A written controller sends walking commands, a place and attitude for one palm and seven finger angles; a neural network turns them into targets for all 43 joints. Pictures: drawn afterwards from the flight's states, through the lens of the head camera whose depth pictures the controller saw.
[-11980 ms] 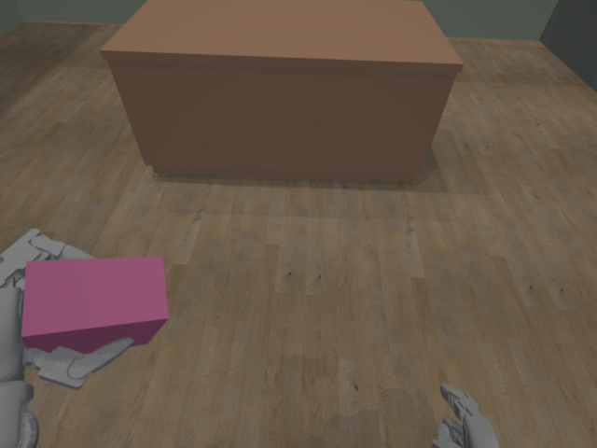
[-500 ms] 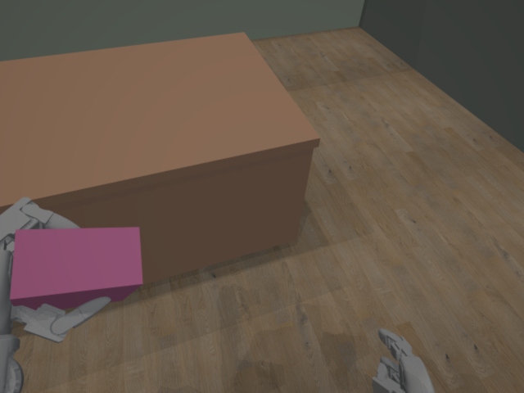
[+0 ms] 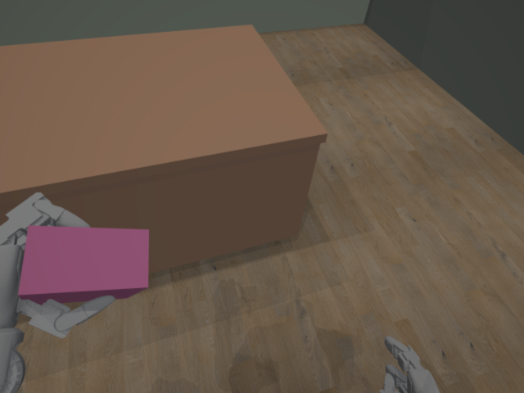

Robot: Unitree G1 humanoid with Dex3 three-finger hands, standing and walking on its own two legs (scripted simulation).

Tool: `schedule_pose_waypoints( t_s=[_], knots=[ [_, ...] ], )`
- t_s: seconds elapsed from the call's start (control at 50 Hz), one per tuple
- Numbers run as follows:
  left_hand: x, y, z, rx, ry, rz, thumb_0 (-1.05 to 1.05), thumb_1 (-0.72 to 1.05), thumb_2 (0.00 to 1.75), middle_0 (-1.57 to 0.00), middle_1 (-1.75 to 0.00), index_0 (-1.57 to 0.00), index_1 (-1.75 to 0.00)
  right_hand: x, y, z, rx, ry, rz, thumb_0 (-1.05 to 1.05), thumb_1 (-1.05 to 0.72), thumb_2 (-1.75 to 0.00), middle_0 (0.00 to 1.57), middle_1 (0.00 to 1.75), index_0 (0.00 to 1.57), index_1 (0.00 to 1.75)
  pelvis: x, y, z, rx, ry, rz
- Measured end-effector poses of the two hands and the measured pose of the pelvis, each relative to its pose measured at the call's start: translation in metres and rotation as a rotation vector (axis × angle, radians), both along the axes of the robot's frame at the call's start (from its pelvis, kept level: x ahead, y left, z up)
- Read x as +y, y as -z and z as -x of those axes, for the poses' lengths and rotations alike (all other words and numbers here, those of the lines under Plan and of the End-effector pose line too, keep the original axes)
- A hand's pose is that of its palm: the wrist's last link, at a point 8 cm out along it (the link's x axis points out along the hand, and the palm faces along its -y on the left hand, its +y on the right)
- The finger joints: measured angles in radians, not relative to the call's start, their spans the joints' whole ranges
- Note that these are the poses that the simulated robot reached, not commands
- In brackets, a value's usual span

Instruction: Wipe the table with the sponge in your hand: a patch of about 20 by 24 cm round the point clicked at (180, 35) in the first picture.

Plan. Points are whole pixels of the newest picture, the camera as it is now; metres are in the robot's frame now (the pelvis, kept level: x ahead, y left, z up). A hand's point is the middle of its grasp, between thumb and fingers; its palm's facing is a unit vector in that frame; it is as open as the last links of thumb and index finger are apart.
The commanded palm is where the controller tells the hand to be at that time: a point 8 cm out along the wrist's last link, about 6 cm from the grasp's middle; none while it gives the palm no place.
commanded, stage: look again from close up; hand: left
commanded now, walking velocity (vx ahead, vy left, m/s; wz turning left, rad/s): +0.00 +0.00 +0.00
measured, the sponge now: (103, 267) +0.23 +0.21 +0.13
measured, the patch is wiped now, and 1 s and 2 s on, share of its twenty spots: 0.00 0.00 0.00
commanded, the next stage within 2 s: shuffle to correct the standing spot in 0.44 s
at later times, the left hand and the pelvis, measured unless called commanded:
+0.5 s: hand (40, 253) +0.22 +0.27 +0.16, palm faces +0.38 -0.86 -0.34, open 10.5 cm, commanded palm +0.16 +0.30 +0.18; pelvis +0.00 +0.02 +0.00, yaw +0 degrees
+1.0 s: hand (34, 245) +0.23 +0.28 +0.16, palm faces +0.35 -0.85 -0.39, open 10.5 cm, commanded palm +0.17 +0.32 +0.18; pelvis +0.01 +0.04 -0.01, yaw -1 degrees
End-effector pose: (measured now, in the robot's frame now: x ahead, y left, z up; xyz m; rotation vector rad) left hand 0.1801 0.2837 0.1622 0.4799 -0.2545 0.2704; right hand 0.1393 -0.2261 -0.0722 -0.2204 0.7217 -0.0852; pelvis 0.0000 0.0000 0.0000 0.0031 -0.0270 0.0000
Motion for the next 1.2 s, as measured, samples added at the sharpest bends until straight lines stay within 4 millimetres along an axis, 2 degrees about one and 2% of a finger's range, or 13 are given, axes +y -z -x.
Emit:
schedule_pose_waypoints(
  t_s=[0.1, 0.22, 0.32, 0.5, 0.72, 0.96, 1.2],
  knots=[
    [0.016, -0.009, 0.002, -0.074, -0.072, 0.026, -0.02, -0.52, 1.01, -0.67, -1.37, -0.69, -1.37, 0.007, -0.007, -0.015, -0.029, -0.044, 0.015, 0.02, -0.9, -0.9, 0.2, 0.3, 0.2, 0.3, 0.002, -0.001, -0.001, -0.006, -0.008, 0.007],
    [0.016, -0.011, -0.001, -0.11, -0.069, 0.074, -0.02, -0.52, 1.01, -0.67, -1.37, -0.69, -1.37, 0.019, -0.02, -0.036, -0.088, -0.071, 0.015, 0.02, -0.9, -0.9, 0.2, 0.3, 0.2, 0.3, 0.008, -0.003, -0.004, -0.008, -0.003, 0.013],
    [0.017, -0.005, -0.006, -0.075, -0.049, 0.08, -0.02, -0.52, 1.01, -0.67, -1.37, -0.69, -1.37, 0.027, -0.027, -0.044, -0.112, -0.073, 0.013, 0.02, -0.9, -0.9, 0.2, 0.3, 0.2, 0.3, 0.012, -0.003, -0.005, -0.011, 0.001, 0.016],
    [0.025, -0.008, -0.003, -0.067, -0.048, 0.058, -0.02, -0.52, 1.01, -0.67, -1.37, -0.69, -1.37, 0.034, -0.023, -0.037, -0.07, -0.069, 0.018, 0.01, -0.9, -0.9, 0.2, 0.3, 0.2, 0.3, 0.018, -0.004, -0.004, -0.013, 0.003, 0.018],
    [0.026, -0.007, -0.001, -0.062, -0.036, 0.05, -0.02, -0.52, 1.01, -0.67, -1.37, -0.69, -1.37, 0.031, -0.013, -0.023, -0.034, -0.047, 0.027, 0.02, -0.9, -0.9, 0.2, 0.3, 0.2, 0.3, 0.024, -0.001, -0.003, -0.014, 0.014, 0.02],
    [0.032, -0.013, -0.011, -0.094, 0.003, 0.0, -0.02, -0.52, 1.01, -0.67, -1.37, -0.69, -1.37, 0.028, -0.006, -0.029, -0.044, -0.008, 0.031, 0.02, -0.9, -0.9, 0.2, 0.3, 0.2, 0.3, 0.036, 0.008, -0.009, -0.01, 0.012, 0.015],
    [0.046, -0.008, -0.017, -0.095, -0.017, -0.009, -0.02, -0.52, 1.01, -0.67, -1.37, -0.69, -1.37, 0.047, 0.011, -0.036, -0.011, -0.006, -0.008, 0.02, -0.9, -0.9, 0.2, 0.3, 0.2, 0.3, 0.049, 0.018, -0.016, -0.031, 0.014, 0.016]
  ],
)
